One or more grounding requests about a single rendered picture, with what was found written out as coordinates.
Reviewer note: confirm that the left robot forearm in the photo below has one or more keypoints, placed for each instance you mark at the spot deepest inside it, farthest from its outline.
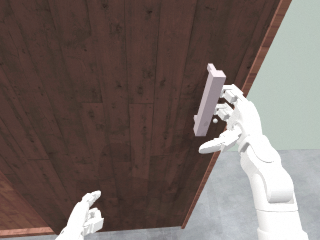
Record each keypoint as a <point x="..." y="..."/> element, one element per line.
<point x="72" y="232"/>

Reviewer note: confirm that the robot right hand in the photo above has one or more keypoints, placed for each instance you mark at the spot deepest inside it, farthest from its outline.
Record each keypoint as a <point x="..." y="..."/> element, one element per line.
<point x="244" y="116"/>

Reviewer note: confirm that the handle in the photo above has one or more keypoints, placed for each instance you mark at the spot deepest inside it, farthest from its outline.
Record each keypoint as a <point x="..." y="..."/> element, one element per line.
<point x="211" y="94"/>

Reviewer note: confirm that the right robot forearm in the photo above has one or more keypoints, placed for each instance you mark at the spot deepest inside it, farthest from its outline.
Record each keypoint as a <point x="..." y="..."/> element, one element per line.
<point x="272" y="189"/>

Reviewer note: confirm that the robot left hand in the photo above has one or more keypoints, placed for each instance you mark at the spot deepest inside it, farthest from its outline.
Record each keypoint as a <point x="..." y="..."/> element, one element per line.
<point x="90" y="220"/>

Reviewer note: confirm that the wardrobe door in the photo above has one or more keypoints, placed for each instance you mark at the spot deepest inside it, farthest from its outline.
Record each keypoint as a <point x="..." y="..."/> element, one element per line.
<point x="15" y="211"/>
<point x="100" y="95"/>

